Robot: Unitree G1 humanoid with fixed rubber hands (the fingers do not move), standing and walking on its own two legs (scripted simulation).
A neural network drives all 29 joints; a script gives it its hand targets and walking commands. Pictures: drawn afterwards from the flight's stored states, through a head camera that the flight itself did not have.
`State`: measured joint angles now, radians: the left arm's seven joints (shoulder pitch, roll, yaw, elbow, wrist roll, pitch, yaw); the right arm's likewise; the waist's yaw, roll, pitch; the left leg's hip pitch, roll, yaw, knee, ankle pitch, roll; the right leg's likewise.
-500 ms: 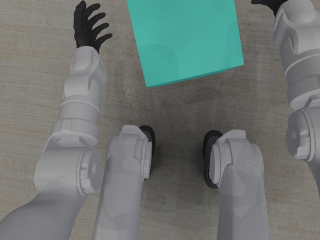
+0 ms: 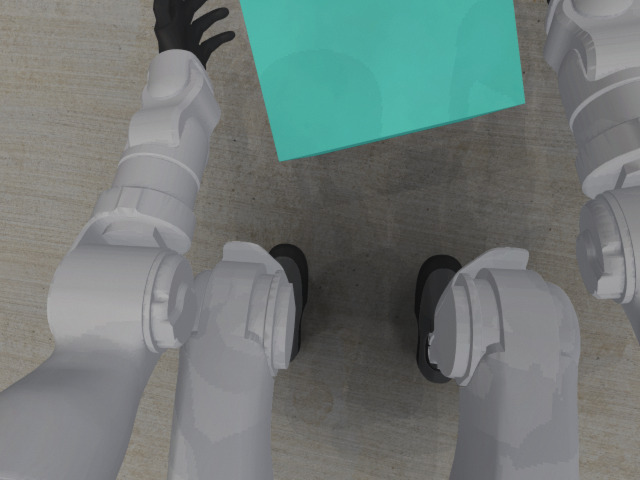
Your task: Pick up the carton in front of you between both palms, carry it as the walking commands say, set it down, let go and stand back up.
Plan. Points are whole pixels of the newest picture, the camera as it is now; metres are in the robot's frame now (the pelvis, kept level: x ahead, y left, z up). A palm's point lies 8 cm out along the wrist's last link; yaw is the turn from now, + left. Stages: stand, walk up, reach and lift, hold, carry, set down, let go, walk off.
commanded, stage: reach and lift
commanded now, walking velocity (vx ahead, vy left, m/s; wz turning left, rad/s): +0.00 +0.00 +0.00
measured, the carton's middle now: (372, 47) +0.52 -0.03 -0.25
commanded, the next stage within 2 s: none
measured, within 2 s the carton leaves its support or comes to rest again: leaves its support in 0.52 s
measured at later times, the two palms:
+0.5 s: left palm (203, 39) +0.52 +0.13 -0.16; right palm out of the picture +0.55 -0.17 -0.17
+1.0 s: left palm (100, 26) +0.49 +0.12 +0.01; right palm out of the picture +0.50 -0.18 +0.01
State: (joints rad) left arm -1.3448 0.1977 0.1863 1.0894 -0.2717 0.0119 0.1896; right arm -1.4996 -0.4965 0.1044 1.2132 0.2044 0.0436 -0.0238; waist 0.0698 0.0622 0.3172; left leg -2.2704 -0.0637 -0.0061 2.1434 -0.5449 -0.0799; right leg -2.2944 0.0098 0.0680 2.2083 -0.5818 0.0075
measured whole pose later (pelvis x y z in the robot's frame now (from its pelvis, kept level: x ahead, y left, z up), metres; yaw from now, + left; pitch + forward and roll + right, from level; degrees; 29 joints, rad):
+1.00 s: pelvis -0.01 +0.01 +0.08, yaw -4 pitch +42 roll +3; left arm -1.04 -0.08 0.59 0.67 0.16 0.30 0.13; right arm -1.21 -0.15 -0.31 0.94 -0.19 0.33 -0.01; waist 0.04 0.02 -0.10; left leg -2.11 -0.11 -0.07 1.89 -0.51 -0.09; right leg -2.14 0.10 0.08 1.91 -0.50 0.05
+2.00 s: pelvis +0.08 +0.01 +0.34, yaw -6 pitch +20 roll +0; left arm -0.40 -0.16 0.37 0.55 0.19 0.29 0.07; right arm -0.42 0.09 -0.30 0.60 -0.20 0.32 -0.03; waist 0.02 0.02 -0.20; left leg -0.90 -0.08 -0.14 0.95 -0.40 -0.03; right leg -0.90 0.08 0.12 0.95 -0.39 0.02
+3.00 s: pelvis +0.10 +0.00 +0.41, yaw -6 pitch -4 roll +0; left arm -0.32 -0.17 0.29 0.37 0.30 0.62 0.00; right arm -0.29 0.16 -0.26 0.35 -0.29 0.65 -0.01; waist 0.00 0.00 -0.01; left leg -0.14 -0.04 -0.15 0.42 -0.21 -0.01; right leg -0.14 0.04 0.13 0.41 -0.21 0.01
